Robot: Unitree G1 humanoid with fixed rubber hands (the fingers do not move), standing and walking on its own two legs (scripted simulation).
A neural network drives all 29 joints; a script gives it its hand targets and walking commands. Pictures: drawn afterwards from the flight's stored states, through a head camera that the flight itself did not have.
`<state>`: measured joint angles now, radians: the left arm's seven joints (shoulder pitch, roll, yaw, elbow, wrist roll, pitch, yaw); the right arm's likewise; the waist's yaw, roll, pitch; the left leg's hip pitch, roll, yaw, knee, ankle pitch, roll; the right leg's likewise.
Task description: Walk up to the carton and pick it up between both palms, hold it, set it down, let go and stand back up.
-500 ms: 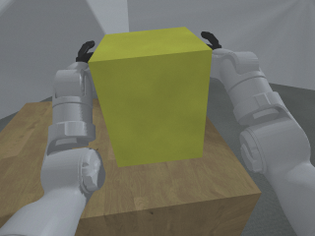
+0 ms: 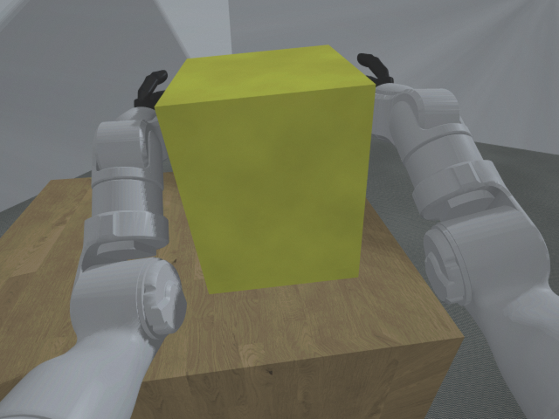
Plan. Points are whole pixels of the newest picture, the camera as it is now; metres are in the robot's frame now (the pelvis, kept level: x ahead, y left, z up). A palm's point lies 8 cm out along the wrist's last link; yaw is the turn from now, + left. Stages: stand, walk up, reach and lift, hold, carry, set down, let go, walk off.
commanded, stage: hold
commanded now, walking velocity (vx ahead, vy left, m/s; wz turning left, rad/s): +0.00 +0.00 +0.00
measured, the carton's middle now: (270, 165) +0.36 -0.01 +0.27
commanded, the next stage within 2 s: set down in 0.22 s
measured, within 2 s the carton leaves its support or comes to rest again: neither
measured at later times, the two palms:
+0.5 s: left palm (136, 107) +0.39 +0.16 +0.35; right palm (366, 92) +0.38 -0.13 +0.36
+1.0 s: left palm (152, 148) +0.41 +0.16 +0.29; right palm (356, 148) +0.39 -0.13 +0.28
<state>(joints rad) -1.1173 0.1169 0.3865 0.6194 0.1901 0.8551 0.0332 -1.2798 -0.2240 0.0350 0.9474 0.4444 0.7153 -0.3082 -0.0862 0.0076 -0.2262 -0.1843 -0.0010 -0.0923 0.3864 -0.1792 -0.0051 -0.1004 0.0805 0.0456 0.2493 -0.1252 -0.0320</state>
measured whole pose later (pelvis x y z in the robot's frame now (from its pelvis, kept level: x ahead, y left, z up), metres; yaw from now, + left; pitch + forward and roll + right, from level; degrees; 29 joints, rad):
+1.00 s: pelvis +0.00 +0.01 +0.00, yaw +1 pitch -6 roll -2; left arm -1.01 0.10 0.37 0.55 0.23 0.63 0.02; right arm -1.06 -0.12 -0.03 0.86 0.32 0.37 -0.25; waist -0.14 -0.05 -0.06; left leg -0.08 -0.02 -0.09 0.37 -0.18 0.01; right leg 0.01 0.05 0.02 0.22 -0.13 -0.02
